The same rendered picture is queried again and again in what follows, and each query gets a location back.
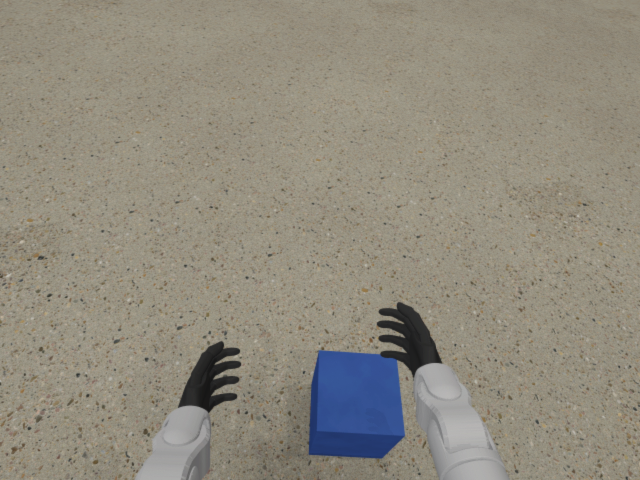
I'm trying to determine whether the right robot hand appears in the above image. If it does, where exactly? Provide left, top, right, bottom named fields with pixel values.
left=377, top=302, right=442, bottom=378

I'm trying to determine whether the robot right forearm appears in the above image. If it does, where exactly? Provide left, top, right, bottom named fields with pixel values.
left=413, top=363, right=510, bottom=480

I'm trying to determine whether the robot left forearm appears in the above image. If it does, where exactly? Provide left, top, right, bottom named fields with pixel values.
left=135, top=406, right=211, bottom=480

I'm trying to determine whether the left robot hand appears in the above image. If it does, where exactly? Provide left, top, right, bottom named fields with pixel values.
left=178, top=341, right=241, bottom=413

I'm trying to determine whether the carton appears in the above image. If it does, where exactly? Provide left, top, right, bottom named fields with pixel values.
left=309, top=350, right=405, bottom=459

